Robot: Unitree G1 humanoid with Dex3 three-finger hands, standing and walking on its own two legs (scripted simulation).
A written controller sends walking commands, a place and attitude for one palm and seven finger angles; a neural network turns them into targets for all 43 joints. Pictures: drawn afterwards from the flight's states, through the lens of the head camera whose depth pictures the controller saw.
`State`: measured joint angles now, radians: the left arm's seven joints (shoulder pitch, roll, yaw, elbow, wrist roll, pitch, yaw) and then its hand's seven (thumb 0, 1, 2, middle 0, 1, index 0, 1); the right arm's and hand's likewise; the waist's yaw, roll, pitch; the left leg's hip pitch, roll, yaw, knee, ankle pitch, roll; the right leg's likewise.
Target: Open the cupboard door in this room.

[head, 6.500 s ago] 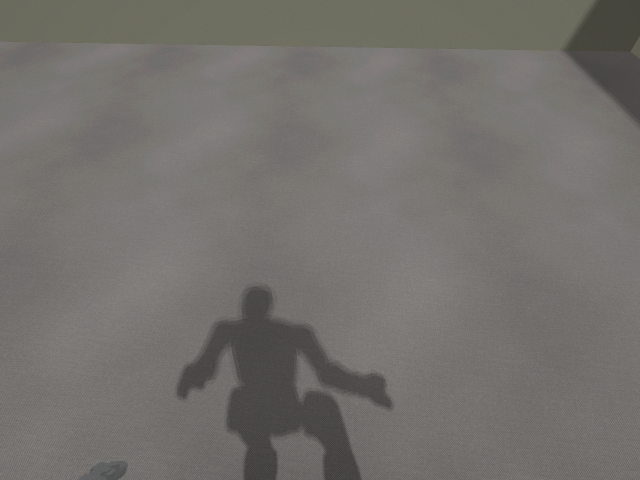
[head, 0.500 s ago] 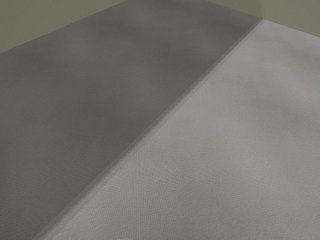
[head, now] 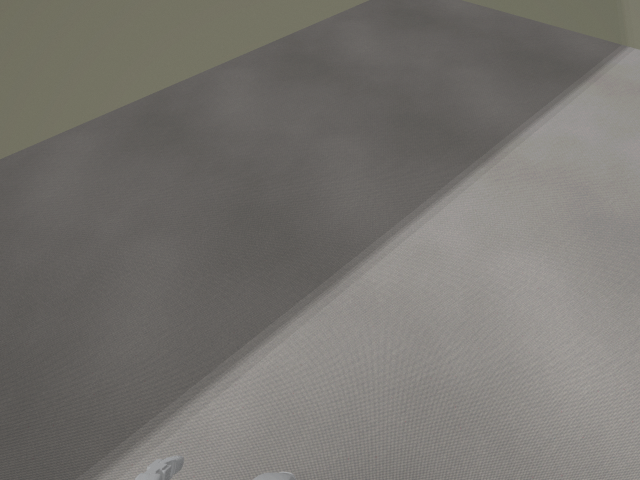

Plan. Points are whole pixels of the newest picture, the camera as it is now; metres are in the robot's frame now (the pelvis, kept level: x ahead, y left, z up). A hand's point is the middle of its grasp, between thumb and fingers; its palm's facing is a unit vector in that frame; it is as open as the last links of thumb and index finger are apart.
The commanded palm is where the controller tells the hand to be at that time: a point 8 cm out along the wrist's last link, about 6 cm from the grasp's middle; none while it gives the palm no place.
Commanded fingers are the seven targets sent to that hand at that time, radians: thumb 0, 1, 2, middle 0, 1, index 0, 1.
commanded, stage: turn or walk to find it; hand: left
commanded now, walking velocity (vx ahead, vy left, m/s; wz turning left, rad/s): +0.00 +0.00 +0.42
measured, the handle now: out of the picture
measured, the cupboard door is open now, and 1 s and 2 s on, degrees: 0 0 0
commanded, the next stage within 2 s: none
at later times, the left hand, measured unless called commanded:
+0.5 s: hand out of the picture -0.05 +0.25 -0.17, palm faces +0.27 -0.93 -0.26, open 7.4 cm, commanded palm none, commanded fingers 0.00 0.90 0.90 -0.20 -0.30 -0.20 -0.30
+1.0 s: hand out of the picture -0.06 +0.19 -0.14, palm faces +0.43 -0.86 -0.26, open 7.4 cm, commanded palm none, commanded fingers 0.00 0.90 0.90 -0.20 -0.30 -0.20 -0.30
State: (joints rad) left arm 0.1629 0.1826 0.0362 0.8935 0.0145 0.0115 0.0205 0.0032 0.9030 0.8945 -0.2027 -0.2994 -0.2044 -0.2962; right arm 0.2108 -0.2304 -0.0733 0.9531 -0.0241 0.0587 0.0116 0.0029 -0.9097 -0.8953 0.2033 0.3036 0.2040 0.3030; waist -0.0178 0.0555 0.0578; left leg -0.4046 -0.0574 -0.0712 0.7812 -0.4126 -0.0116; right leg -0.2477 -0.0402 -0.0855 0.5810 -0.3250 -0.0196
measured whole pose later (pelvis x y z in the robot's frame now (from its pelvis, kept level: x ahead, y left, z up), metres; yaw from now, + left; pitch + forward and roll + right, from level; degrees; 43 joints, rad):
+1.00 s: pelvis -0.05 -0.01 +0.01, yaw +26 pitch -1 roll +2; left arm 0.22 0.16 0.03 0.92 0.02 0.02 0.02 0.00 0.90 0.89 -0.21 -0.30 -0.21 -0.30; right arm 0.23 -0.25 -0.09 0.98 -0.03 0.08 0.03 0.00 -0.91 -0.90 0.20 0.30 0.20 0.30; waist -0.02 0.03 0.07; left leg -0.47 0.02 -0.01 1.09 -0.39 -0.06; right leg -0.21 -0.09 -0.17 0.52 -0.29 -0.02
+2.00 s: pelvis -0.09 -0.03 +0.00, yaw +53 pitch -1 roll +0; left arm 0.25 0.21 0.04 0.96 0.02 0.02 0.02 0.00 0.90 0.89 -0.21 -0.30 -0.21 -0.30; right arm 0.17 -0.24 -0.06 0.98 -0.01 0.06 0.02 0.00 -0.91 -0.90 0.20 0.30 0.20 0.30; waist 0.02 -0.02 0.09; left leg -0.29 0.03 0.06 0.68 -0.38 -0.04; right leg -0.24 -0.15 -0.26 0.60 -0.31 0.00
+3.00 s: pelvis -0.15 -0.08 +0.00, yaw +77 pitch -1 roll -1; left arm 0.22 0.27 0.07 0.99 0.01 0.07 0.02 0.01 0.90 0.89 -0.20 -0.30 -0.20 -0.30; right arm 0.17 -0.20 -0.04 0.95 -0.03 0.02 0.00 0.00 -0.91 -0.90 0.20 0.30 0.20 0.30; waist 0.02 -0.04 0.08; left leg -0.25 0.00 0.03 0.56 -0.28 0.03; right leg -0.44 -0.10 -0.08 1.04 -0.47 0.06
